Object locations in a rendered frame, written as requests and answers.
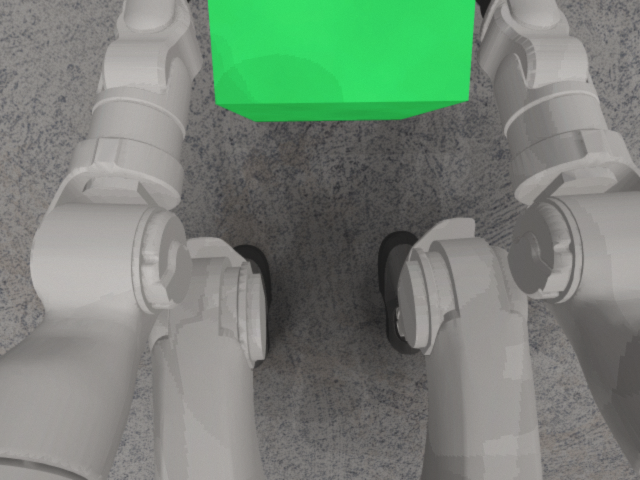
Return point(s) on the right robot forearm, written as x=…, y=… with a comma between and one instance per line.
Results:
x=549, y=108

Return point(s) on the right robot thigh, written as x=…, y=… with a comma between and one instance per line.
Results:
x=482, y=416

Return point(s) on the carton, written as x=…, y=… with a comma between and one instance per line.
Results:
x=340, y=60

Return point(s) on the left robot forearm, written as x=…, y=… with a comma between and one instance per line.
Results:
x=140, y=113

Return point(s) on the right robot upper arm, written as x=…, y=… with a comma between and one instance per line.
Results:
x=580, y=254

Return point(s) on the left robot thigh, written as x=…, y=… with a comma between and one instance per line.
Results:
x=202, y=382

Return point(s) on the left robot upper arm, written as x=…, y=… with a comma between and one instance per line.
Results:
x=103, y=272

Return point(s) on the robot thigh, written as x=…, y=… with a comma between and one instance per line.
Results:
x=202, y=382
x=482, y=416

